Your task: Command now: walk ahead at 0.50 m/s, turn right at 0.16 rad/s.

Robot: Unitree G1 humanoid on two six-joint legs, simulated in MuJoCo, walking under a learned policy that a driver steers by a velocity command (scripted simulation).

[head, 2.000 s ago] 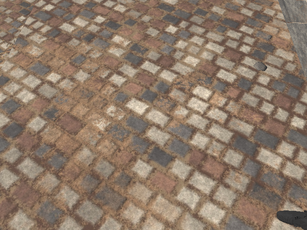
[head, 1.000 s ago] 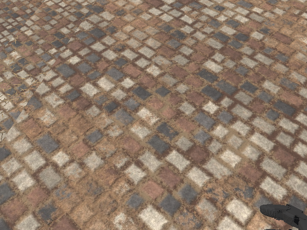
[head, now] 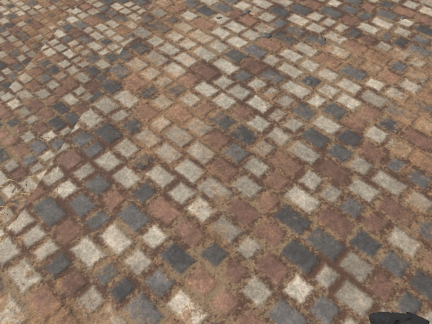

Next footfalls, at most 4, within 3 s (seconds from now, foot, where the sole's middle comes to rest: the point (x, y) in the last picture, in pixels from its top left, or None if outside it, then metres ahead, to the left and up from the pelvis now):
0.06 left None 0.21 0.13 -0.77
0.52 right None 0.37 -0.13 -0.77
0.94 left None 0.41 0.11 -0.77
2.48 left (268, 224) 0.82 -0.07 -0.77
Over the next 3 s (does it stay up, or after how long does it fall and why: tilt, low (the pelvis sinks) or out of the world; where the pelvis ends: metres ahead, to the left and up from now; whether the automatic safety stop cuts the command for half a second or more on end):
stays up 0.89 -0.23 -0.01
